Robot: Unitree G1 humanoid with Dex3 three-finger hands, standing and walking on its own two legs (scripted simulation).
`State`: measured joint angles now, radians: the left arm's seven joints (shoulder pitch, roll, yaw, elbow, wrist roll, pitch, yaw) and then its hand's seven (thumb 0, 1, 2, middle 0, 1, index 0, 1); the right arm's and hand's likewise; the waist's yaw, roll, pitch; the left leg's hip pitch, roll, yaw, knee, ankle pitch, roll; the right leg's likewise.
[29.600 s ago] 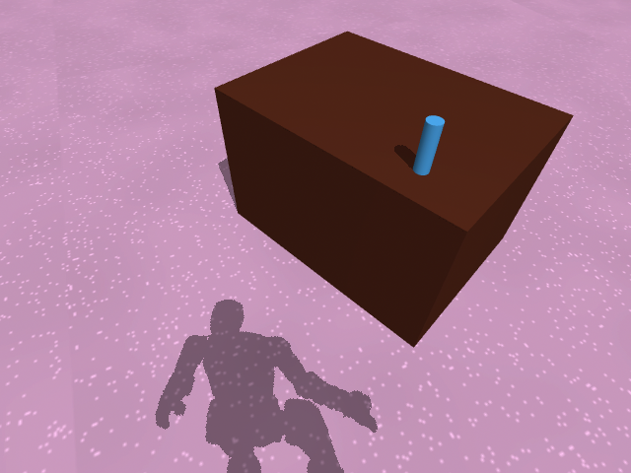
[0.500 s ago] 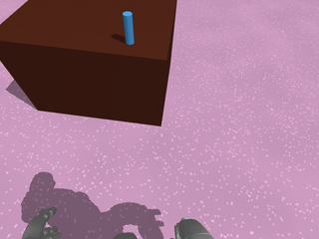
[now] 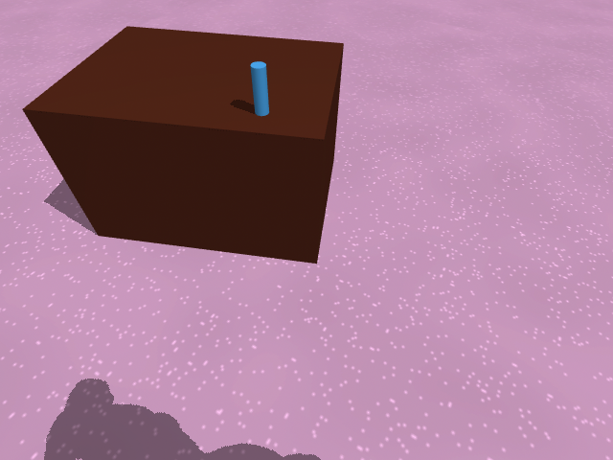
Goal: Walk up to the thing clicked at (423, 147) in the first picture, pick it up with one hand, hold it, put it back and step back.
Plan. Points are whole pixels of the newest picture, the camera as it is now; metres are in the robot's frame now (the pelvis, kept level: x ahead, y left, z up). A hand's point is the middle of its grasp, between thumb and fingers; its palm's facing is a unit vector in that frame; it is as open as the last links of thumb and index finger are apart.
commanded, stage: step back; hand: left
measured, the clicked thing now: (260, 89) +1.12 +0.20 -0.09
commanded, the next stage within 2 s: stand in 0.62 s
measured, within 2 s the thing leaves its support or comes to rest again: neither
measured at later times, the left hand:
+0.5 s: hand out of the picture +0.13 +0.26 -0.15, palm faces +0.05 -0.93 -0.36, open 7.4 cm
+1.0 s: hand out of the picture +0.13 +0.25 -0.14, palm faces -0.01 -0.94 -0.33, open 7.4 cm
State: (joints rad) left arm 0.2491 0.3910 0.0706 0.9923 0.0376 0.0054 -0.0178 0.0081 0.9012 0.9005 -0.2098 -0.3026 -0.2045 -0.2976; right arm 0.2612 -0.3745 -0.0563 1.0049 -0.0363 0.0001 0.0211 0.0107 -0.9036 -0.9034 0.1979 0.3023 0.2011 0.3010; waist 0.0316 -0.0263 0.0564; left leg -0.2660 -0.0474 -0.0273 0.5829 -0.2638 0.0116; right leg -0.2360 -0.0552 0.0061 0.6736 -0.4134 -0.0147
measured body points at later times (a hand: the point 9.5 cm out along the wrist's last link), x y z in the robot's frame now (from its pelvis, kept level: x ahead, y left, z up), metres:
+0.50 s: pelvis +0.04 +0.00 +0.00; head +0.06 +0.00 +0.45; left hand +0.13 +0.31 -0.12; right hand +0.13 -0.31 -0.12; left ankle +0.07 +0.12 -0.73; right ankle +0.02 -0.13 -0.73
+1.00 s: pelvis +0.05 +0.00 +0.02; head +0.06 +0.00 +0.47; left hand +0.13 +0.30 -0.11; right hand +0.16 -0.29 -0.10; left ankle +0.07 +0.12 -0.73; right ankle +0.02 -0.13 -0.73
